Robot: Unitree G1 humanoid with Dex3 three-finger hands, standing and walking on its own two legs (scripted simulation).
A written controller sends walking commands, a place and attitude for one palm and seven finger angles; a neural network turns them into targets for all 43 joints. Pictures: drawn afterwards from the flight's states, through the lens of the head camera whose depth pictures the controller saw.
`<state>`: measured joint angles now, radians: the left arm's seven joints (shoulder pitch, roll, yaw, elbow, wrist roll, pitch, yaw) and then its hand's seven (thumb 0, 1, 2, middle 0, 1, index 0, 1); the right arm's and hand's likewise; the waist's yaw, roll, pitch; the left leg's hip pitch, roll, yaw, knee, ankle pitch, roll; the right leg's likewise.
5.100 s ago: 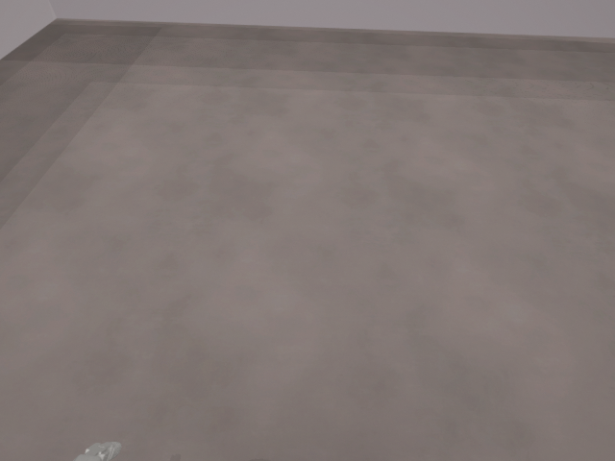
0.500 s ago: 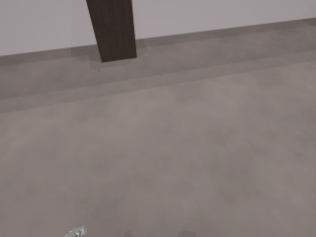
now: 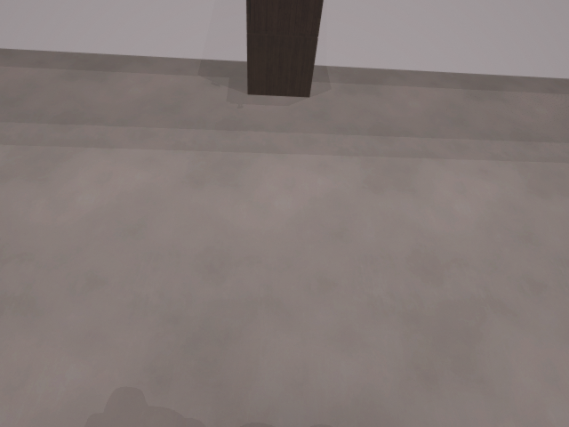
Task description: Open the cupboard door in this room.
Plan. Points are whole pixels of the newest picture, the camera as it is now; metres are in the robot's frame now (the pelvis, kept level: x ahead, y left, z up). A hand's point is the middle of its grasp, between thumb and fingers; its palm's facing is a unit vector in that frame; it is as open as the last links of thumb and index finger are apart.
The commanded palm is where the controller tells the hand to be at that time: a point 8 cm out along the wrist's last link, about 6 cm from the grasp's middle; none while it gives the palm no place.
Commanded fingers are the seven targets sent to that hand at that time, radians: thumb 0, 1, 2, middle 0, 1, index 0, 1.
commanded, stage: turn or walk to find it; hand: left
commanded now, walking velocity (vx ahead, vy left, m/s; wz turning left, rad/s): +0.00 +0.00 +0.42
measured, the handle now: out of the picture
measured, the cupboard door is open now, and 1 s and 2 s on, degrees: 0 0 0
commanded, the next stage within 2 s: stand and wait in 0.82 s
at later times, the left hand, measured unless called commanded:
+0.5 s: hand out of the picture +0.03 +0.18 -0.13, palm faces +0.21 -0.93 -0.29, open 7.3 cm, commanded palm none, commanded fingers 0.00 0.90 0.90 -0.20 -0.30 -0.20 -0.30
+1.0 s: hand out of the picture -0.14 +0.22 -0.17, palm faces +0.43 -0.87 -0.25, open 7.4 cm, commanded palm none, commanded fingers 0.00 0.90 0.90 -0.20 -0.30 -0.20 -0.30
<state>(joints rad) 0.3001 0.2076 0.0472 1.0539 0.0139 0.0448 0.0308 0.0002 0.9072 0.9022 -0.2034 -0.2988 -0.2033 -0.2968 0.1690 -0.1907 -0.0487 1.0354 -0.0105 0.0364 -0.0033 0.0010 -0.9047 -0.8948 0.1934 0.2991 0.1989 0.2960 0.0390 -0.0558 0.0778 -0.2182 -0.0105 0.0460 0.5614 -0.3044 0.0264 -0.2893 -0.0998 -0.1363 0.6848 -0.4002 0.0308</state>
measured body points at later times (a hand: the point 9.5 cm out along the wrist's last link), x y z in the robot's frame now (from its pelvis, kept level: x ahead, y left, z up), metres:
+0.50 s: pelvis -0.04 -0.03 +0.01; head -0.02 -0.06 +0.45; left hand +0.02 +0.23 -0.11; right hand +0.04 -0.28 -0.16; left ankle -0.04 +0.10 -0.69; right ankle -0.03 -0.14 -0.73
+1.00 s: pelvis -0.07 +0.01 +0.01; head -0.05 +0.05 +0.45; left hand -0.16 +0.26 -0.15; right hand +0.12 -0.18 -0.12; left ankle -0.11 +0.10 -0.73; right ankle -0.05 -0.13 -0.67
